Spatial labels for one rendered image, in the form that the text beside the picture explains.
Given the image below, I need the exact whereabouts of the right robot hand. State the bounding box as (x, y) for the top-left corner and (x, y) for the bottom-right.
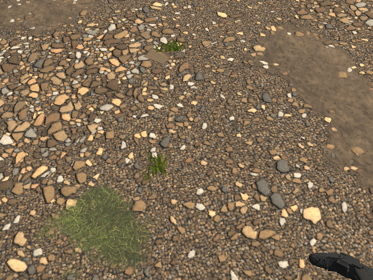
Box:
(309, 253), (373, 280)

